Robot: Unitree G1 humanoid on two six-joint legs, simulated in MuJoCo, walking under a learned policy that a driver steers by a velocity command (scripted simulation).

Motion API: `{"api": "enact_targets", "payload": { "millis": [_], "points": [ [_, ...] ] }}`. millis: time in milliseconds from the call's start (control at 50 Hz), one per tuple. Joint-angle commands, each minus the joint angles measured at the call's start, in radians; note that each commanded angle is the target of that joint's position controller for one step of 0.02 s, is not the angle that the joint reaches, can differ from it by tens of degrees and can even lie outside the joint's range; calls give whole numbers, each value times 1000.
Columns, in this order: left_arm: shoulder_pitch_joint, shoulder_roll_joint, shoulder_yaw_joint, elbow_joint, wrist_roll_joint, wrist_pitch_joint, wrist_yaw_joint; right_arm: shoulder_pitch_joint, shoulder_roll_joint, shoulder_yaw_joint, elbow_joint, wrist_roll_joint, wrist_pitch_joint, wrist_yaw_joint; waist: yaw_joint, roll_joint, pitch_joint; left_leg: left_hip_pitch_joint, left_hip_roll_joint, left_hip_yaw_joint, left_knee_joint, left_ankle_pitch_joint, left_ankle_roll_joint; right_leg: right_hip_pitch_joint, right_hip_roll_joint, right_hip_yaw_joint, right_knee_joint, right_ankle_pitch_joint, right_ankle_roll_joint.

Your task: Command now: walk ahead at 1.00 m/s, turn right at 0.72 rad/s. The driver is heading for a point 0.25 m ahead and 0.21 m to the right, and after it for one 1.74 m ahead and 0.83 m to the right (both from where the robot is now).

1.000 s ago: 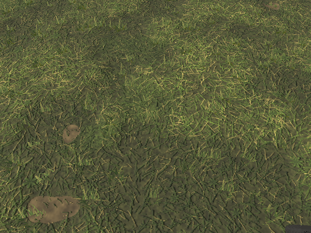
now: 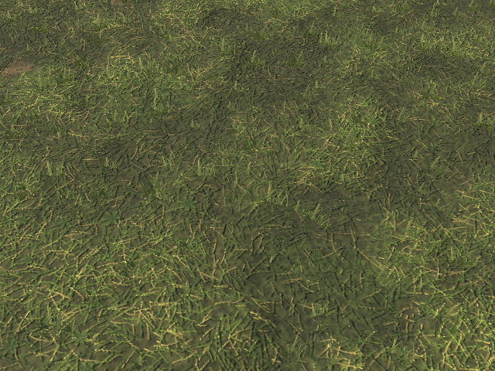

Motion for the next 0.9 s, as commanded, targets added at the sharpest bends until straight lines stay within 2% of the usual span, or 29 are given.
{"api": "enact_targets", "payload": {
  "millis": [20, 60, 120, 200, 240, 280, 300, 320, 340, 360, 380, 400, 420, 440, 480, 520, 560, 600, 660, 700, 720, 740, 760, 780, 800, 820, 840, 860, 900],
  "points": [
    [16, -20, 5, -83, -5, 40, -17, -46, -21, -16, -15, 10, -25, -5, 27, 184, 5, 126, 264, -236, -367, -24, 143, -215, -116, 66, -11, 13, 5],
    [-43, -20, 4, -111, 15, 54, -18, -58, -59, -27, -2, 8, -30, -15, 37, 134, 67, 100, 266, -130, -404, 78, 141, -275, -122, 59, -55, 102, 19],
    [-98, -2, 3, -136, 20, 50, -35, -64, -105, -34, 2, -9, -30, -34, 48, 77, 93, 116, 221, 38, -441, 152, 131, -286, -95, 13, -197, 306, 17],
    [-254, 37, 4, -182, 21, 32, -76, -12, -196, -51, 14, 6, -19, -39, 4, 10, 143, 228, 200, 177, -453, 329, 86, -188, -37, -132, -488, 435, -38],
    [-223, 87, 26, -192, 11, 31, -82, -2, -263, -66, 11, 15, 2, -37, 43, 69, 76, 351, 214, 198, -320, 886, 71, -72, 54, -227, -520, 364, -71],
    [10, 168, 67, -156, -7, 53, -74, -36, -313, -79, -8, 29, 34, -37, 185, 162, -57, 374, 241, 195, 30, 1313, 77, 184, 135, -264, -476, 174, -116],
    [253, 248, 110, -88, -1, 67, -62, -72, -301, -75, -23, 32, 36, -37, 298, 142, -170, 217, 224, 160, 341, 1258, 72, 523, 159, -210, -515, 151, -159],
    [321, 271, 118, -41, -11, 78, -44, -90, -167, -37, -18, 29, 18, -32, 295, -59, -86, -43, 55, 139, 807, 364, 18, 645, 118, -51, -597, 128, -200],
    [170, 310, 98, -93, 22, 52, -46, 66, 12, 16, -104, 28, -30, -18, 35, -411, -166, -465, -127, -47, 1134, -353, -4, 824, -53, 559, -840, -168, -399],
    [131, 220, 78, -154, 34, 24, -58, -29, -107, 14, -144, 40, -74, -11, 96, -241, -259, -524, -89, -233, 1094, -258, 54, 812, -144, 841, -1065, -442, -393],
    [135, 182, 72, -152, 46, -2, -62, -142, -160, -2, -166, 66, -89, -11, 102, -88, -137, -546, -54, -223, 998, -176, 83, 689, -150, 833, -1135, -473, -336],
    [99, 169, 67, -147, 48, -22, -69, -159, -138, 3, -162, 55, -90, -21, 47, 87, -78, -488, -11, -231, 887, -114, 87, 541, -132, 776, -1127, -402, -303],
    [34, 159, 63, -157, 49, -31, -67, -144, -122, 4, -145, 29, -80, -28, 0, 134, -48, -400, 23, -242, 798, -77, 72, 402, -89, 672, -1091, -287, -290],
    [-13, 146, 57, -173, 55, -34, -57, -111, -123, -2, -131, 18, -61, -28, -35, 116, -28, -333, 42, -257, 744, -52, 51, 302, -37, 584, -1089, -217, -285],
    [-28, 119, 46, -174, 37, -33, -38, -116, -125, -8, -127, 9, -32, -33, -45, 89, 9, -291, 60, -240, 602, -45, 2, 210, 9, 472, -1112, -102, -283],
    [12, 102, 41, -160, 25, -30, -12, -240, -96, 1, -164, -3, -23, -37, 3, 93, 60, -278, 44, -195, 411, 65, -40, 138, 53, 373, -1127, 28, -269],
    [30, 103, 42, -143, 22, -18, 5, -346, -44, 13, -203, -6, -26, -30, 47, 47, 75, -219, 3, -162, 206, 244, -68, 94, 105, 303, -1104, 82, -227],
    [53, 121, 52, -127, 17, -7, 8, -404, -32, 12, -230, 10, -33, -19, 88, 8, 55, -118, -40, -134, 62, 347, -79, 68, 113, 297, -1098, 47, -188],
    [66, 108, 58, -104, 3, -5, 16, -405, -96, -19, -242, 47, -43, -13, 88, -48, 31, -54, -39, -199, -43, 375, -82, 173, 83, 373, -1033, -20, -155],
    [56, 108, 66, -97, 5, 4, 25, -364, -139, -39, -237, 61, -51, -15, 53, -79, 23, -48, -25, -210, -69, 297, -68, 293, 46, 413, -955, 97, -137],
    [38, 114, 71, -102, 15, 11, 23, -258, -174, -61, -214, 65, -54, -20, -7, -96, -37, 48, -30, -193, -50, 234, -50, 333, 46, 410, -854, 265, -118],
    [2, 107, 64, -119, 39, 16, 11, -60, -205, -84, -177, 73, -49, -31, -121, -95, -160, 254, -8, -178, -22, 180, -29, 313, 85, 360, -629, 407, -79],
    [-18, 22, 31, -153, 74, 16, -2, 194, -233, -84, -140, 61, -34, -45, -214, -14, -363, 636, 134, -321, 97, -46, -2, 107, 118, 298, -278, 255, -55],
    [199, -98, -4, -202, -4, 3, -9, 212, -319, -87, -117, -3, -35, -24, -44, 558, -482, 874, 382, -992, -217, -517, 164, -249, 233, 205, 81, -313, -16],
    [168, -2, -6, -172, -43, 9, 4, 126, -222, -71, -143, 1, -32, -13, -67, 521, -369, 781, 396, -1101, -296, -777, 173, -381, 115, 154, 188, -186, -16],
    [31, 78, 10, -179, -14, 14, 5, 65, -138, -55, -154, 14, -23, -20, -106, 342, -218, 635, 346, -891, -297, -632, 146, -396, 88, 101, 186, -98, -12],
    [-46, 97, 18, -186, 15, 18, 3, 51, -133, -51, -130, 9, -13, -23, -99, 151, -142, 503, 305, -710, -283, -393, 126, -346, 51, 79, 143, -49, -11],
    [-114, 83, 19, -207, 39, 13, -2, 53, -133, -50, -99, 0, -10, -21, -87, 81, -78, 387, 255, -585, -282, -227, 119, -302, 22, 75, 76, -24, -19],
    [-114, 39, 15, -216, 13, 20, -15, 45, -77, -29, -50, -3, -23, -15, -37, 135, -29, 276, 205, -441, -310, -95, 122, -239, -18, 89, -3, -6, -32]
  ]
}}
Next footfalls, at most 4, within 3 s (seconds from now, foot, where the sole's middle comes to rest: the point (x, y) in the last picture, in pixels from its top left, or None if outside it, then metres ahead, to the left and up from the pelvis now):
0.30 right None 0.46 -0.14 -0.77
0.76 left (301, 233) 0.92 -0.16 -0.77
1.24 right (457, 222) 0.97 -0.68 -0.77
1.68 left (443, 125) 1.44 -0.76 -0.77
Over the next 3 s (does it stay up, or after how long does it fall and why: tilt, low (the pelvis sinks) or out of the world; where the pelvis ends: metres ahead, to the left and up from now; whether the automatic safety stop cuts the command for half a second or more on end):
stays up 1.81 -0.98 0.01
